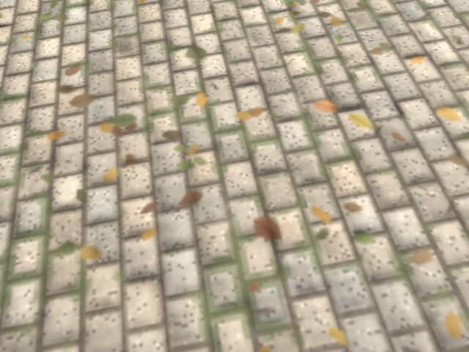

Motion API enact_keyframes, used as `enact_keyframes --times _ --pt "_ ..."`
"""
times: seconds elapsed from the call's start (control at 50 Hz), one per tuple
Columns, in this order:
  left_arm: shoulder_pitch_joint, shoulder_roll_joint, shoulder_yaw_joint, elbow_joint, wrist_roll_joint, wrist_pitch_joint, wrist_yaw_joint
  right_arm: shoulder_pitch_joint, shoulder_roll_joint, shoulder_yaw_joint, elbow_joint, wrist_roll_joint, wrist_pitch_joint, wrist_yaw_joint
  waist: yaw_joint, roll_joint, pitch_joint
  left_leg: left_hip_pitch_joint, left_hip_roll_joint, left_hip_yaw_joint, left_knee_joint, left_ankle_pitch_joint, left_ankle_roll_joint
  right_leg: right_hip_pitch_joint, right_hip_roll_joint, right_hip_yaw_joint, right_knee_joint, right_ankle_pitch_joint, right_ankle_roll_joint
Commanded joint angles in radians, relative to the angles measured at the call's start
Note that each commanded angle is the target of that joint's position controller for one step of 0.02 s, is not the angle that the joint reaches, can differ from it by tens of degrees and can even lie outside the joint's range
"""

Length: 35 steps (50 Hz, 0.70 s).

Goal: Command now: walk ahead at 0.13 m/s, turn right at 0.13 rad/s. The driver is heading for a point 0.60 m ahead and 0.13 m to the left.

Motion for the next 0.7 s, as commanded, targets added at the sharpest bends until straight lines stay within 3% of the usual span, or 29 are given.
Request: enact_keyframes --times 0.02,0.1,0.12,0.18,0.2,0.22,0.24,0.26,0.28,0.3,0.34,0.38,0.42,0.48,0.54,0.56,0.58,0.6,0.62,0.66,0.7 --pt "-0.046 0.091 0.015 -0.044 0.009 -0.014 0.015 0.098 -0.029 -0.001 -0.005 0.007 0.004 0.007 -0.033 -0.121 -0.228 0.195 0.020 0.011 -0.157 0.167 -0.003 0.077 -0.242 0.075 -0.082 0.539 -0.136" --pt "-0.039 0.102 0.008 0.011 0.031 -0.021 0.004 0.040 -0.059 -0.008 -0.013 0.017 0.004 0.020 0.000 -0.130 -0.165 0.262 0.007 0.012 -0.301 0.176 0.028 0.092 -0.283 0.083 -0.099 0.413 -0.134" --pt "-0.040 0.111 0.010 0.023 0.029 -0.019 0.002 0.031 -0.071 -0.013 -0.021 0.016 0.005 0.022 0.001 -0.132 -0.148 0.251 -0.001 0.017 -0.323 0.123 0.040 0.114 -0.297 0.094 -0.084 0.404 -0.134" --pt "-0.034 0.148 0.025 0.045 -0.004 0.005 0.017 0.035 -0.090 -0.023 -0.043 0.014 0.007 0.031 -0.011 -0.125 -0.114 0.241 -0.033 0.051 -0.433 0.085 0.084 0.180 -0.315 0.115 0.008 0.370 -0.112" --pt "-0.007 0.145 0.026 0.055 -0.011 0.011 0.025 0.042 -0.099 -0.026 -0.048 0.010 0.006 0.034 -0.014 -0.096 -0.113 0.279 -0.025 0.030 -0.504 0.235 0.106 0.185 -0.293 0.106 0.048 0.330 -0.077" --pt "0.025 0.133 0.026 0.051 0.002 0.008 0.033 0.051 -0.144 -0.038 -0.054 0.006 0.006 0.031 0.009 -0.014 -0.145 0.355 0.026 -0.048 -0.489 0.538 0.140 0.158 -0.226 0.058 0.135 0.250 -0.030" --pt "0.045 0.110 0.024 0.033 0.015 0.004 0.037 0.065 -0.192 -0.053 -0.049 0.010 0.011 0.028 0.045 0.130 -0.185 0.447 0.104 -0.191 -0.502 0.671 0.232 0.051 -0.100 -0.047 0.248 0.092 0.039" --pt "-0.027 0.105 0.023 0.025 0.025 0.004 0.042 0.130 -0.161 -0.053 -0.046 0.017 0.021 0.025 -0.030 0.166 -0.200 0.528 0.190 -0.329 -0.556 0.719 0.337 -0.076 -0.012 -0.089 0.380 -0.181 0.096" --pt "-0.096 0.081 0.018 -0.005 0.014 0.011 0.041 0.198 -0.129 -0.043 -0.029 0.005 0.021 0.020 -0.077 0.218 -0.225 0.619 0.259 -0.450 -0.611 0.684 0.404 -0.216 0.009 -0.027 0.538 -0.506 0.111" --pt "-0.097 0.081 0.020 -0.006 0.001 0.018 0.039 0.198 -0.140 -0.046 -0.031 0.000 0.014 0.017 -0.077 0.165 -0.240 0.637 0.253 -0.457 -0.616 0.630 0.403 -0.261 -0.012 0.033 0.679 -0.550 0.118" --pt "-0.087 0.083 0.025 0.000 -0.009 0.031 0.037 0.103 -0.147 -0.053 -0.057 0.018 0.016 0.006 -0.035 0.075 -0.214 0.581 0.190 -0.348 -0.603 0.564 0.330 -0.281 -0.062 0.053 0.670 -0.442 0.132" --pt "-0.102 0.062 0.021 0.002 -0.009 0.031 0.041 0.058 -0.135 -0.056 -0.068 0.029 0.040 -0.002 -0.025 0.091 -0.201 0.534 0.121 -0.299 -0.613 0.492 0.285 -0.224 -0.057 0.017 0.504 -0.367 0.154" --pt "-0.086 0.051 0.019 0.009 -0.016 0.026 0.035 0.060 -0.145 -0.064 -0.075 0.023 0.062 -0.010 -0.029 0.123 -0.228 0.507 0.096 -0.294 -0.613 0.462 0.281 -0.141 -0.038 0.007 0.402 -0.306 0.168" --pt "-0.063 0.064 0.023 0.017 -0.019 0.018 0.021 0.048 -0.157 -0.072 -0.087 0.027 0.078 -0.013 -0.034 0.149 -0.234 0.461 0.086 -0.334 -0.623 0.348 0.275 -0.046 -0.029 0.007 0.255 -0.229 0.160" --pt "0.014 0.082 0.037 0.042 -0.013 0.009 0.011 0.014 -0.144 -0.068 -0.100 0.038 0.089 -0.016 0.008 0.137 -0.209 0.362 0.034 -0.348 -0.593 0.161 0.219 0.111 -0.036 -0.018 0.005 -0.066 0.121" --pt "0.042 0.135 0.053 0.044 -0.001 0.010 0.017 0.041 -0.112 -0.058 -0.098 0.034 0.089 -0.017 0.003 0.061 -0.205 0.262 -0.018 -0.305 -0.510 -0.003 0.166 0.203 -0.155 0.075 -0.059 -0.068 0.075" --pt "0.024 0.239 0.075 0.034 0.024 0.020 0.024 0.055 -0.051 -0.043 -0.123 0.027 0.082 -0.013 -0.035 -0.237 -0.163 0.066 -0.181 -0.122 -0.285 -0.249 0.102 0.225 -0.388 0.354 -0.142 -0.041 -0.057" --pt "-0.015 0.214 0.067 0.010 0.060 0.011 0.021 0.060 -0.117 -0.063 -0.122 0.016 0.068 -0.012 -0.023 -0.282 -0.144 0.043 -0.154 -0.100 -0.043 -0.353 0.064 0.121 -0.513 0.487 -0.174 0.004 -0.173" --pt "-0.082 0.154 0.047 -0.014 0.055 0.002 0.026 0.086 -0.170 -0.083 -0.096 0.022 0.068 -0.010 -0.050 -0.194 -0.119 0.059 -0.128 -0.119 0.084 -0.296 0.057 0.087 -0.474 0.405 -0.165 0.020 -0.170" --pt "-0.152 0.104 0.034 -0.024 0.015 -0.006 0.036 0.138 -0.148 -0.087 -0.049 0.020 0.087 -0.017 -0.072 -0.147 -0.089 0.033 -0.117 -0.095 0.181 -0.178 0.029 0.110 -0.362 0.227 -0.132 0.022 -0.091" --pt "-0.123 0.097 0.026 -0.014 0.007 -0.003 0.046 0.118 -0.111 -0.076 -0.061 0.025 0.094 -0.014 -0.047 -0.153 -0.078 0.018 -0.110 -0.059 0.228 -0.127 0.000 0.129 -0.335 0.133 -0.119 0.142 -0.097"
